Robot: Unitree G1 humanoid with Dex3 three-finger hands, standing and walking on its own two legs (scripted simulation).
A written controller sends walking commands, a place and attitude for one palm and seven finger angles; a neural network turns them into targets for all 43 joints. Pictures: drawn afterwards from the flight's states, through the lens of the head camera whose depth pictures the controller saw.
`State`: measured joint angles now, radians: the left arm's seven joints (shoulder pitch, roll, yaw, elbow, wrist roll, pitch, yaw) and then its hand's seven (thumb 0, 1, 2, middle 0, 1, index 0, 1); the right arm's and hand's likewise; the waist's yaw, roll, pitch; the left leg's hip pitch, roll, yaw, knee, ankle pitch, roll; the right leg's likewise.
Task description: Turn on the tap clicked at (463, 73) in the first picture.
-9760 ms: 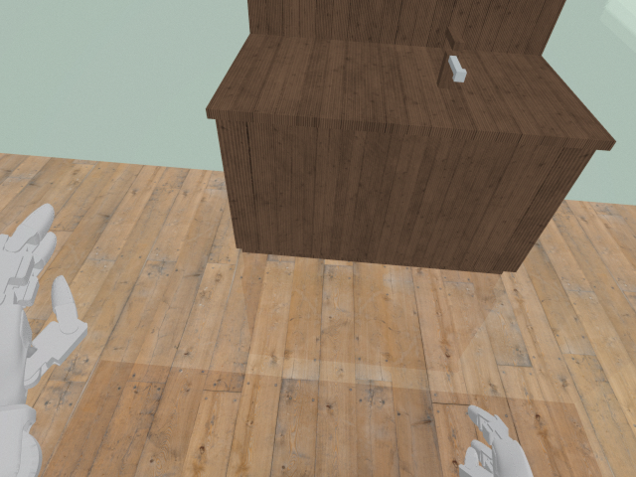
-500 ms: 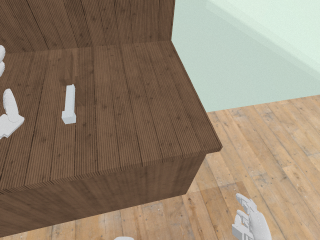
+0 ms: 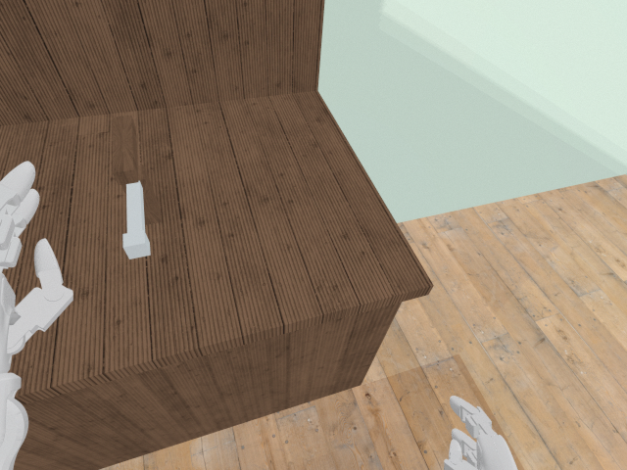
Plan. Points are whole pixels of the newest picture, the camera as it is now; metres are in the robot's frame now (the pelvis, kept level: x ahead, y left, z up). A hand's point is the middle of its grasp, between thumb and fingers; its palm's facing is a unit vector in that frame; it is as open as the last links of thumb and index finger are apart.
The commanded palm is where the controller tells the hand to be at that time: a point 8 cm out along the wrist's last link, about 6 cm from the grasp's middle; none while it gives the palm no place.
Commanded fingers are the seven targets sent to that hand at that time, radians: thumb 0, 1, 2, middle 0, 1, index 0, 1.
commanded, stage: come to a stop and stand still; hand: left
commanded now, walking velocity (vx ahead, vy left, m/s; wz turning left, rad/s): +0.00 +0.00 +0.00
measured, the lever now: (136, 244) +0.37 +0.29 +0.04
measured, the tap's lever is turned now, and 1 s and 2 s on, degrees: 0 0 0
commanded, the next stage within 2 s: look again from close up in 0.40 s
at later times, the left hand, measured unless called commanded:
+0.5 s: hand (69, 279) +0.24 +0.27 +0.16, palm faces +0.40 -0.84 -0.36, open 7.4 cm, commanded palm +0.18 +0.29 +0.18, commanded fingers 0.00 0.90 0.90 -0.20 -0.30 -0.20 -0.30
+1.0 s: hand (85, 282) +0.24 +0.25 +0.16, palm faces +0.40 -0.83 -0.38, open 7.4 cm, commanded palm +0.18 +0.28 +0.18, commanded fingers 0.00 0.90 0.90 -0.20 -0.30 -0.20 -0.30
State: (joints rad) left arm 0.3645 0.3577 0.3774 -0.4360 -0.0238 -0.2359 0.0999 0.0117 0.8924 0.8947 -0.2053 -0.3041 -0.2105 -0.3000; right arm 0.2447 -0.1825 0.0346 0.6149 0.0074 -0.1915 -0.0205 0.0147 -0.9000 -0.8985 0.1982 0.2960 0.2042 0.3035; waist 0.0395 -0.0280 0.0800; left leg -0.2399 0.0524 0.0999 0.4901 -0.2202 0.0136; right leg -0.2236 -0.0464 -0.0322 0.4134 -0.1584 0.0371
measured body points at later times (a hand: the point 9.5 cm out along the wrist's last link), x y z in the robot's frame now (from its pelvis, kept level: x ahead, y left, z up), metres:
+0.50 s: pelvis +0.02 +0.01 +0.00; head +0.05 +0.04 +0.45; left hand +0.21 +0.31 +0.18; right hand +0.22 -0.20 -0.06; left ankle +0.03 +0.11 -0.74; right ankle +0.04 -0.15 -0.74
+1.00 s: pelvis +0.02 -0.01 +0.00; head +0.05 +0.01 +0.45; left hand +0.21 +0.29 +0.18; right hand +0.20 -0.23 -0.07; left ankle +0.03 +0.11 -0.74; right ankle +0.04 -0.15 -0.74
